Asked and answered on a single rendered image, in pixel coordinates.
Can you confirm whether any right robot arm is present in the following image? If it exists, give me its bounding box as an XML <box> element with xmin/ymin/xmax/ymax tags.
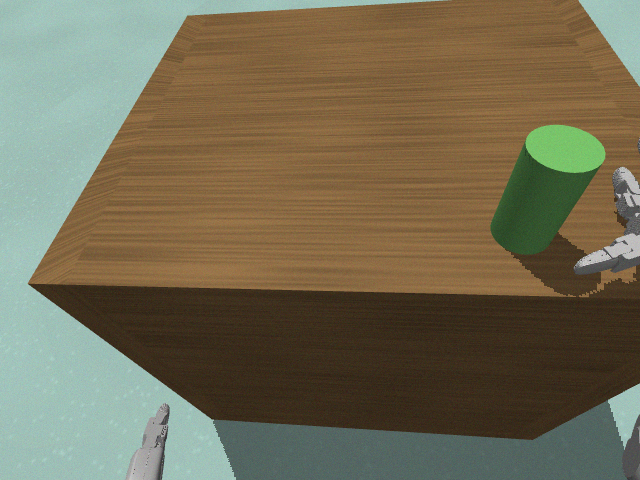
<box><xmin>622</xmin><ymin>414</ymin><xmax>640</xmax><ymax>480</ymax></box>

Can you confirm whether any can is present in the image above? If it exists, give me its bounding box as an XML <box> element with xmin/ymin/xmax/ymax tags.
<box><xmin>490</xmin><ymin>125</ymin><xmax>606</xmax><ymax>255</ymax></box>

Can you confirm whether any left robot hand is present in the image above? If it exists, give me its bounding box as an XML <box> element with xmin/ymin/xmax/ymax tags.
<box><xmin>125</xmin><ymin>403</ymin><xmax>170</xmax><ymax>480</ymax></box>

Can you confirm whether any right robot hand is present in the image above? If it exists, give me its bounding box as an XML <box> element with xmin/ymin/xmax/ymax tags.
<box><xmin>573</xmin><ymin>138</ymin><xmax>640</xmax><ymax>275</ymax></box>

